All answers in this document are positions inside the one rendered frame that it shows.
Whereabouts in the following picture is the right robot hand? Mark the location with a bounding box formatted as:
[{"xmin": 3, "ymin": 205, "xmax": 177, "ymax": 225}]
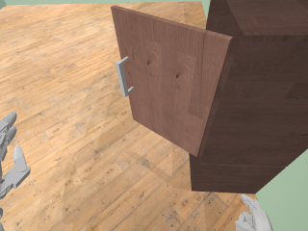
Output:
[{"xmin": 235, "ymin": 194, "xmax": 273, "ymax": 231}]

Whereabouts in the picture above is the left robot hand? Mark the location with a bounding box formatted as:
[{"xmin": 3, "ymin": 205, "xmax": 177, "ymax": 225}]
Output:
[{"xmin": 0, "ymin": 111, "xmax": 31, "ymax": 200}]

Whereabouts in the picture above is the handle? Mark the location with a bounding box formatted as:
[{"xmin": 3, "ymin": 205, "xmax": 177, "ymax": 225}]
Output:
[{"xmin": 115, "ymin": 57, "xmax": 134, "ymax": 97}]

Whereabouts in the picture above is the cupboard door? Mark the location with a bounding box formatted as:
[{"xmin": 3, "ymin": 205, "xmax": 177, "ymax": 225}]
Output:
[{"xmin": 111, "ymin": 5, "xmax": 233, "ymax": 157}]

